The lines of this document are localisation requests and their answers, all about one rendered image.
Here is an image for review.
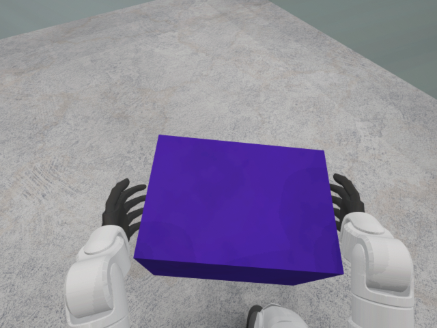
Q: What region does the left robot hand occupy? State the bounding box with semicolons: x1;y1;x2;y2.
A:
102;178;146;242

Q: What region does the carton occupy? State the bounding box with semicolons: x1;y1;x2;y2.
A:
133;135;344;286

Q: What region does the robot right thigh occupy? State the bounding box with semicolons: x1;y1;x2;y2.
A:
255;306;309;328

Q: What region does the right robot hand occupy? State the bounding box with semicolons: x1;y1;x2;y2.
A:
329;174;365;231

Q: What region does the robot right forearm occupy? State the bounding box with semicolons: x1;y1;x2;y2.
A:
340;212;414;328

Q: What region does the robot left forearm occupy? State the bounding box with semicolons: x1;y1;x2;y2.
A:
64;225;131;328

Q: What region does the robot right foot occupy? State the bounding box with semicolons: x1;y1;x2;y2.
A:
246;305;263;328

